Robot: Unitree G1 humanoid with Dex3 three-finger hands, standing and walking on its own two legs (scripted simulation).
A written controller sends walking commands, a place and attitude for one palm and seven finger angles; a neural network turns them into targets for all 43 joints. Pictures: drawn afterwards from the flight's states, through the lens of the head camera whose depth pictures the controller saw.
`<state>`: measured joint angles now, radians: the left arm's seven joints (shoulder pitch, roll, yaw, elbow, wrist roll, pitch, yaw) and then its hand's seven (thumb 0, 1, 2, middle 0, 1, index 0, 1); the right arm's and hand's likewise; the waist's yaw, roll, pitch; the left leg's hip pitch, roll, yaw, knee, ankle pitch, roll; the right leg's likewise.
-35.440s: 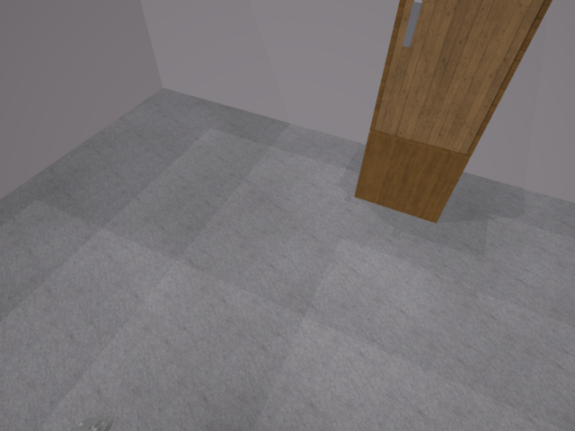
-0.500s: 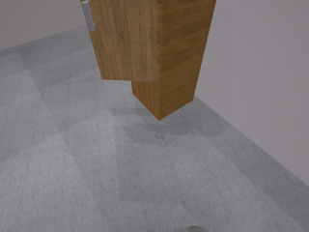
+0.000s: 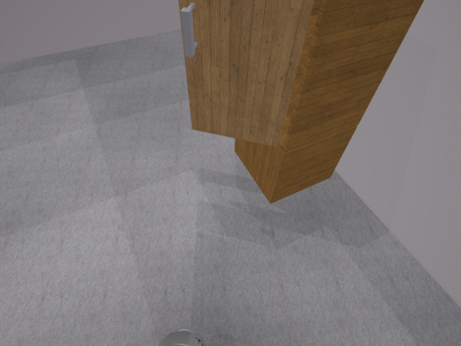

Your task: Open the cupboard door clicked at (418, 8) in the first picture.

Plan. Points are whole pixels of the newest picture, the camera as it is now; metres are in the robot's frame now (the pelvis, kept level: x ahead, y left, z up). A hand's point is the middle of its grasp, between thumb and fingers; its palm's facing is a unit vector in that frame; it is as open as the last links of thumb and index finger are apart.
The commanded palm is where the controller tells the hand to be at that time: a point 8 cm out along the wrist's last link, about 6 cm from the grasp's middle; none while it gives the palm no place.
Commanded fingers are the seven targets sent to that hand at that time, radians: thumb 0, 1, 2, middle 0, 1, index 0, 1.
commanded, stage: take the last steps up to it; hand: left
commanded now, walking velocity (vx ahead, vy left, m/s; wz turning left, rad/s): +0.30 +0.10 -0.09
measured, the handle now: (190, 30) +0.88 +0.22 +0.08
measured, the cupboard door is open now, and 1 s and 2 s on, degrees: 49 49 49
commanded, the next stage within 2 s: come to a stop and stand still in 0.46 s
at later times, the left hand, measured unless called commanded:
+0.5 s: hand (163, 245) +0.33 +0.20 -0.16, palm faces -0.10 -0.97 -0.22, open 7.4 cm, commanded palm none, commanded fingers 0.00 0.90 0.90 -0.20 -0.30 -0.20 -0.30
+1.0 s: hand (139, 254) +0.31 +0.25 -0.18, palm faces -0.03 -0.98 -0.22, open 7.3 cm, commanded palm none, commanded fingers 0.00 0.90 0.90 -0.20 -0.30 -0.20 -0.30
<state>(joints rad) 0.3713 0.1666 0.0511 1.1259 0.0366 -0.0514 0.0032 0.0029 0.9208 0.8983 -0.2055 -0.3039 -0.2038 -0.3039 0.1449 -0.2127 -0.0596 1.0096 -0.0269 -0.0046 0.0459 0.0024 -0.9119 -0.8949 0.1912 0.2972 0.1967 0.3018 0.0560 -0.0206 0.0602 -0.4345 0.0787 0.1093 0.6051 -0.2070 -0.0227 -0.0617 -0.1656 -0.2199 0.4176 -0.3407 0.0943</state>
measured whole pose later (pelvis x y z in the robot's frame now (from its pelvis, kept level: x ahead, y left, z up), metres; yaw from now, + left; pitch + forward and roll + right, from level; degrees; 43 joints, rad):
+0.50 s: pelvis +0.19 +0.03 -0.01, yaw -5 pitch +0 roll +2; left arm 0.08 0.16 0.05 0.97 0.03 -0.03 -0.01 0.01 0.91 0.90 -0.20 -0.30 -0.20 -0.30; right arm 0.42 -0.15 -0.03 1.13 -0.03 -0.04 -0.01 0.00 -0.92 -0.89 0.20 0.30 0.20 0.30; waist -0.03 0.01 0.06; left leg -0.04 -0.01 0.23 0.49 -0.42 0.02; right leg -0.38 -0.07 -0.11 0.61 -0.22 -0.05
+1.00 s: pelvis +0.27 +0.06 +0.00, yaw -5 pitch +1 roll -1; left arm 0.21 0.21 0.06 1.04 0.01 0.05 0.03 0.01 0.92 0.90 -0.20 -0.30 -0.20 -0.30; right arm 0.13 -0.17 -0.04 0.99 -0.03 0.02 -0.04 0.00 -0.92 -0.89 0.20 0.30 0.20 0.30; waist 0.02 -0.03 0.09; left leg -0.36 0.05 0.07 0.55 -0.20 0.02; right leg -0.40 0.00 -0.02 1.04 -0.53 0.01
